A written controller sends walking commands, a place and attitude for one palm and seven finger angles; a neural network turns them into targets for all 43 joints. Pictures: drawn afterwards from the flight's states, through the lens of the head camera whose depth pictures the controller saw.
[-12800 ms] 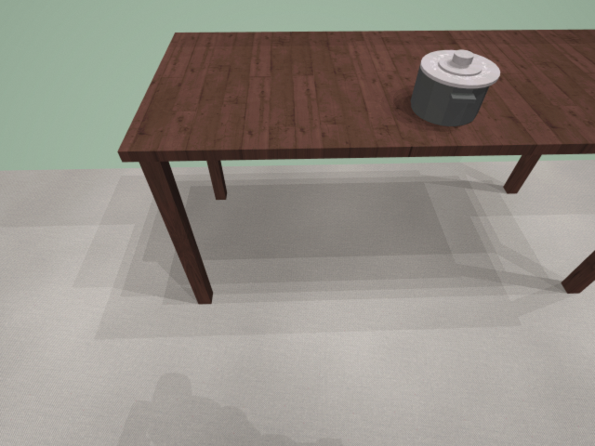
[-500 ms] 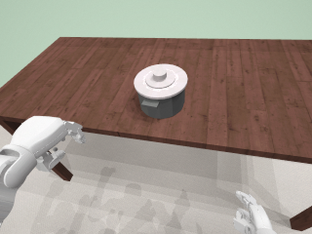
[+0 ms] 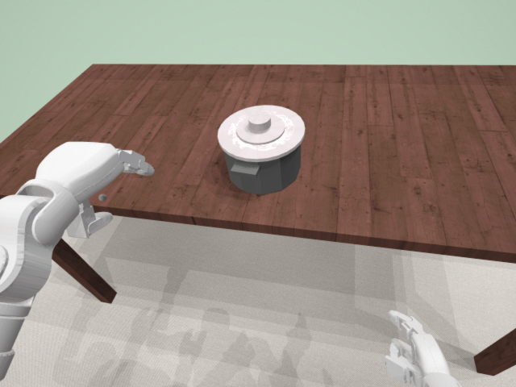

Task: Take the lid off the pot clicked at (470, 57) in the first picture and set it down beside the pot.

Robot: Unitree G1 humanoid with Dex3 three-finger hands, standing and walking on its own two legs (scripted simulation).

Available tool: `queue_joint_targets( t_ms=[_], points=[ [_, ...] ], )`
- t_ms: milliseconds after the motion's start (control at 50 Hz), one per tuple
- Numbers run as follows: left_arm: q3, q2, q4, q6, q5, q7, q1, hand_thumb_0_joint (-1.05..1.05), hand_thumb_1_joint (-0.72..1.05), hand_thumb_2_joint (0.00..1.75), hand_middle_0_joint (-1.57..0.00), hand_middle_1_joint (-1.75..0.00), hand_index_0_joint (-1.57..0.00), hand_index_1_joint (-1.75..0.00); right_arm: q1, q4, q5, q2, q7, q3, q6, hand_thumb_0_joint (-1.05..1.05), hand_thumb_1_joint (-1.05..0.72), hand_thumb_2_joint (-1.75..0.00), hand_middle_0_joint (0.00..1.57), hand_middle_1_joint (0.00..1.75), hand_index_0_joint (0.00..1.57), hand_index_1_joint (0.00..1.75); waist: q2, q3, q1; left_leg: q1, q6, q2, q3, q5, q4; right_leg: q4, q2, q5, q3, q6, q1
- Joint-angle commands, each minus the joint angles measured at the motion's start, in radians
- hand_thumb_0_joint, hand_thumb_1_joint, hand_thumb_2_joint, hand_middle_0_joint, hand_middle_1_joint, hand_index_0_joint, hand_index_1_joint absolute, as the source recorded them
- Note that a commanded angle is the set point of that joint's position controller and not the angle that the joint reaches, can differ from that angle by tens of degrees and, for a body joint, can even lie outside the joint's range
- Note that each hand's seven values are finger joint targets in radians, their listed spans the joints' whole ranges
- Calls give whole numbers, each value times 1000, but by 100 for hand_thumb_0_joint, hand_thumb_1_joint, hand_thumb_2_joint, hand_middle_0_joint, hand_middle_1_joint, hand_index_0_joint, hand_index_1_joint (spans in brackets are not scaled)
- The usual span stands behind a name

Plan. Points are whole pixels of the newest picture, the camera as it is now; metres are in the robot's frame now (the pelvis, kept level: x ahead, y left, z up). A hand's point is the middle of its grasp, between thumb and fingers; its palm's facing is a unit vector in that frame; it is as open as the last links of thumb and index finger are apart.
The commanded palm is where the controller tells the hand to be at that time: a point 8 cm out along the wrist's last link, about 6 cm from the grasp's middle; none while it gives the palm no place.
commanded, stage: move the open hand above the knob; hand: left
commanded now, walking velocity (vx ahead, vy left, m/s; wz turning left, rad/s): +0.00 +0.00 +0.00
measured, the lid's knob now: (259, 121) +0.57 +0.06 +0.11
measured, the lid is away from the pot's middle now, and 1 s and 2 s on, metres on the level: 0.01 0.01 0.01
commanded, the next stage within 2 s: none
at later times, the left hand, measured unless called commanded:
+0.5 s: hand (164, 160) +0.39 +0.18 +0.17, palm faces -0.22 +0.02 -0.97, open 10.2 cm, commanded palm +0.37 +0.18 +0.24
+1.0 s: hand (208, 130) +0.46 +0.13 +0.17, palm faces -0.23 +0.01 -0.97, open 10.2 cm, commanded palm +0.45 +0.13 +0.24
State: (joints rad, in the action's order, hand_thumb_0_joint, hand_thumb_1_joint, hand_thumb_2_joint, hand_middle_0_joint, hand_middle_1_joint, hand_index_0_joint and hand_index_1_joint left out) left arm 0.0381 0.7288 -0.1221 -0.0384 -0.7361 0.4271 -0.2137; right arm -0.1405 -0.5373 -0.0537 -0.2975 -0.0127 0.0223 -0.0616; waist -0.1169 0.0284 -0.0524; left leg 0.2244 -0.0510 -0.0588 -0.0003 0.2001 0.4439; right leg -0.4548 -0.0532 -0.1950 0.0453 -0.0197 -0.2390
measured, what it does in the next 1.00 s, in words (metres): stands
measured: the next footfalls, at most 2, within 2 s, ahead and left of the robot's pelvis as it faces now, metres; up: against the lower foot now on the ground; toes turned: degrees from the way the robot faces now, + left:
none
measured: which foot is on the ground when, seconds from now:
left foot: down 0.00-1.00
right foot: down 0.00-1.00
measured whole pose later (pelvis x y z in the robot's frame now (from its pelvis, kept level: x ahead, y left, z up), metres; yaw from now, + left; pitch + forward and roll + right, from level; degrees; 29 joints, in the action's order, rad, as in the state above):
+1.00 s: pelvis +0.03 -0.01 +0.00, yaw +0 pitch +3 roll +1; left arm -0.27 0.51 0.44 -0.20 -0.84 0.46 -0.84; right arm -0.17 -0.59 -0.08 -0.29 -0.03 0.02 -0.12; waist -0.10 0.00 0.03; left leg 0.26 -0.04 -0.06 0.00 0.24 0.45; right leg -0.51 -0.05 -0.26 0.04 0.00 -0.30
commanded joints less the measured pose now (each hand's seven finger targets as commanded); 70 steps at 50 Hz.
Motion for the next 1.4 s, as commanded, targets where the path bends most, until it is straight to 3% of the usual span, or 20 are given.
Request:
queue_joint_targets(
  t_ms=[0,140,180,240,320,400,420,520,580,680,820,900,980,1040,1080,1120,1160,1200,1260,1380],
  points=[
    [105,203,-93,-37,-19,-18,-379,0,-33,147,-83,-8,-83,-8,146,164,-8,-97,-5,-34,49,0,-90,-90,20,30,20,30,46,-246,11,-75,13,19,-61,-103,-82,55,56,30,23,40,39],
    [85,234,-64,-54,-49,0,-572,0,-33,147,-83,-8,-83,-8,147,157,-7,-100,5,-36,43,0,-90,-90,20,30,20,30,50,-297,21,-100,4,7,-52,-126,-58,45,50,60,9,41,62],
    [147,278,-29,-60,-49,-2,-525,0,-33,147,-83,-8,-83,-8,124,156,-5,-113,-1,-42,49,0,-90,-90,20,30,20,30,53,-339,20,-116,-1,0,-54,-189,-18,25,56,132,1,50,86],
    [71,213,73,-87,-58,26,-588,0,-33,147,-83,-8,-83,-8,130,142,-7,-104,-4,-36,25,0,-90,-90,20,30,20,30,110,-292,24,-66,1,0,-36,-172,-39,33,43,140,8,40,82],
    [36,181,59,-95,-57,49,-606,0,-33,147,-83,-8,-83,-8,139,161,-12,-100,-14,-39,15,0,-90,-90,20,30,20,30,133,-330,27,-71,-6,-8,-24,-200,-19,20,42,191,2,37,107],
    [33,204,31,-95,-74,44,-723,0,-33,147,-83,-8,-83,-8,128,155,-9,-98,-17,-35,9,0,-90,-90,20,30,20,30,92,-397,30,-106,-7,-12,-34,-255,-16,6,45,231,0,43,132],
    [38,203,64,-96,-79,39,-724,0,-33,147,-83,-8,-83,-8,129,150,-12,-99,-16,-39,7,0,-90,-90,20,30,20,30,99,-362,31,-96,-5,-8,-35,-253,-13,2,44,231,1,44,115],
    [-3,152,159,-119,-86,29,-749,0,-33,147,-83,-8,-83,-8,109,141,-19,-100,-21,-39,-5,0,-90,-90,20,30,20,30,150,-326,38,-66,-3,-6,-25,-227,-20,4,44,226,5,42,100],
    [-66,82,129,-127,-79,16,-806,0,-33,147,-83,-8,-83,-8,112,144,-24,-105,-26,-45,-3,0,-90,-90,20,30,20,30,95,-361,55,-107,-6,-9,-36,-246,1,-6,47,232,1,52,81],
    [-32,135,217,-142,-94,3,-894,0,-33,147,-83,-8,-83,-8,89,123,-22,-110,-18,-46,-7,0,-90,-90,20,30,20,30,128,-379,57,-86,-9,-9,-32,-211,-4,-4,45,223,-4,50,100],
    [-157,20,298,-162,-120,5,-1055,0,-33,147,-83,-8,-83,-8,85,114,-25,-90,-14,-38,-15,0,-90,-90,20,30,20,30,135,-399,75,-94,-9,-8,-31,-216,-15,-14,47,215,5,50,74],
    [-133,52,365,-161,-131,-9,-1141,0,-33,147,-83,-8,-83,-8,50,90,-20,-90,-8,-36,-14,0,-90,-90,20,30,20,30,149,-429,81,-99,-11,-8,-32,-236,-14,-13,49,242,-1,50,91],
    [-195,-45,474,-172,-118,-18,-1114,0,-33,147,-83,-8,-83,-8,36,78,-25,-100,-11,-42,-19,0,-90,-90,20,30,20,30,147,-390,93,-89,-10,-7,-32,-263,-3,-18,45,271,6,54,56],
    [-179,-22,461,-177,-144,-25,-1185,0,-33,147,-83,-8,-83,-8,33,81,-22,-91,-14,-41,-17,0,-90,-90,20,30,20,30,151,-446,87,-106,-11,-5,-32,-289,-6,-27,48,293,0,52,82],
    [-208,-62,529,-186,-129,-30,-1188,0,-33,147,-83,-8,-83,-8,13,64,-23,-102,-12,-47,-25,0,-90,-90,20,30,20,30,164,-404,105,-93,-13,-5,-33,-265,-2,-14,48,278,4,53,49],
    [-186,-27,583,-192,-151,-36,-1255,0,-33,147,-83,-8,-83,-8,6,55,-23,-95,-5,-41,-23,0,-90,-90,20,30,20,30,176,-397,104,-70,-13,-4,-25,-226,-17,-14,51,258,2,51,57],
    [-176,-14,576,-187,-157,-43,-1311,0,-33,147,-83,-8,-83,-8,-7,50,-19,-94,1,-43,-15,0,-90,-90,20,30,20,30,168,-454,102,-87,-15,-6,-27,-249,-15,-20,49,287,-7,51,84],
    [-231,-73,548,-177,-156,-45,-1364,0,-33,147,-83,-8,-83,-8,-15,50,-15,-87,-1,-44,-11,0,-90,-90,20,30,20,30,135,-488,117,-126,-14,-6,-36,-299,-8,-22,50,307,-5,52,69],
    [-238,-97,691,-194,-157,-49,-1366,0,-33,147,-83,-8,-83,-8,-43,22,-17,-95,4,-46,-16,0,-90,-90,20,30,20,30,163,-420,126,-85,-12,-5,-25,-248,-18,-13,53,278,2,50,31],
    [-237,-112,738,-177,-152,-68,-1458,0,-33,147,-83,-8,-83,-8,-97,-3,-5,-103,11,-56,-6,0,-90,-90,20,30,20,30,155,-487,142,-128,-18,0,-38,-327,3,-14,53,326,-5,54,25]
  ],
)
